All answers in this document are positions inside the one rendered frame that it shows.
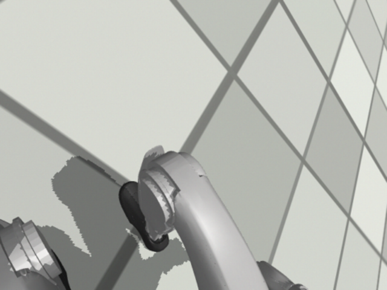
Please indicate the left robot foot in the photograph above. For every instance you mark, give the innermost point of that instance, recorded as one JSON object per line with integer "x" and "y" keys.
{"x": 63, "y": 275}

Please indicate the right robot hand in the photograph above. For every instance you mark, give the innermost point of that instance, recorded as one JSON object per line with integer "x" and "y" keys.
{"x": 274, "y": 279}

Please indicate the right robot foot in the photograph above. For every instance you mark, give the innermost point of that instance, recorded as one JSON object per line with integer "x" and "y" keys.
{"x": 128, "y": 197}

